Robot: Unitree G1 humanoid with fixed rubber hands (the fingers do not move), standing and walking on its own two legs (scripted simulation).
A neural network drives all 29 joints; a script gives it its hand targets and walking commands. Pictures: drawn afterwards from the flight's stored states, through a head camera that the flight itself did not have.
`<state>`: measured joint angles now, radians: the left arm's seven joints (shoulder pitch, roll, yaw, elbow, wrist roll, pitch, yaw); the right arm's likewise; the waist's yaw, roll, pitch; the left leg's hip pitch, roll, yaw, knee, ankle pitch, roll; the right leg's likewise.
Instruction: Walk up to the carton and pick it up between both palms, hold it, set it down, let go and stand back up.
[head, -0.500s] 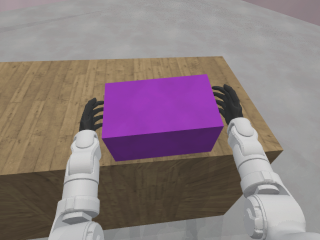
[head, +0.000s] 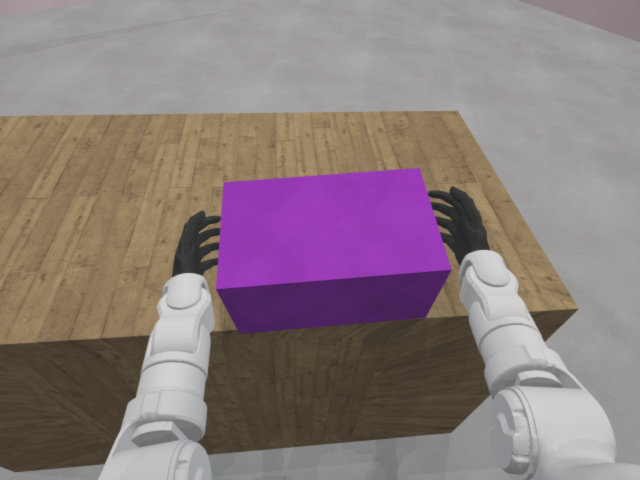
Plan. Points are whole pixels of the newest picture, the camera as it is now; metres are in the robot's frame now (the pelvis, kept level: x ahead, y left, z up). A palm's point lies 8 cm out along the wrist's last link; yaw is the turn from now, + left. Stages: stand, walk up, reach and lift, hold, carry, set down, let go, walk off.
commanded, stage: set down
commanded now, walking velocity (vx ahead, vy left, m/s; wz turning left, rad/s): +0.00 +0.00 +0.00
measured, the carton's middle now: (328, 252) +0.41 +0.00 +0.04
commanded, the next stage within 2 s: none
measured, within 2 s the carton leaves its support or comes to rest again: rests again in 1.02 s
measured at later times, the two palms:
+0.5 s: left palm (197, 273) +0.36 +0.17 +0.05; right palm (469, 249) +0.39 -0.19 +0.08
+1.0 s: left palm (201, 273) +0.36 +0.17 +0.05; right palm (470, 254) +0.39 -0.20 +0.06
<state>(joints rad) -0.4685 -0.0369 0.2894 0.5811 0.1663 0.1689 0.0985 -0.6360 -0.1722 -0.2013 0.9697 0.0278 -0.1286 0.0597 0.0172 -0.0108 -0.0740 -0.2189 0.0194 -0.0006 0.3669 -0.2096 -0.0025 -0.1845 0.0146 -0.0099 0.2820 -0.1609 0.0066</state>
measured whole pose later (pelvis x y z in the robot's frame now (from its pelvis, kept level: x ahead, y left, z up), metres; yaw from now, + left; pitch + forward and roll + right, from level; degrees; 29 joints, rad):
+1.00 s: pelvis +0.01 +0.00 +0.00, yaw +0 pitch +4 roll -1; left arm -0.52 -0.03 0.29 0.81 0.17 -0.06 0.12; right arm -0.65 -0.18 -0.28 1.09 -0.07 -0.21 0.07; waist 0.03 -0.01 -0.07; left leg -0.22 0.02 0.00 0.37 -0.22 -0.01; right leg -0.18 0.02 -0.01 0.28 -0.17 0.00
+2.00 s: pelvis +0.02 -0.01 +0.00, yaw +0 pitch +9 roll -1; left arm -0.56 0.01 0.26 1.00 0.02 -0.21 0.15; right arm -0.70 -0.22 -0.13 1.27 0.16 -0.31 0.05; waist 0.04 0.00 -0.08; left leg -0.32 0.03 0.00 0.38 -0.23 -0.02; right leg -0.29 0.02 -0.01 0.31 -0.18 0.00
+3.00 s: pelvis -0.04 -0.02 -0.01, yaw -1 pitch +10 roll +0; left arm -0.39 0.22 0.09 0.71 -0.22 -0.04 0.06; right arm -0.46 -0.47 0.14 0.93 0.47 -0.18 0.12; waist 0.07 0.01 -0.15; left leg -0.44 0.04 0.00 0.43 -0.17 -0.03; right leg -0.44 0.03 -0.01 0.40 -0.14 -0.02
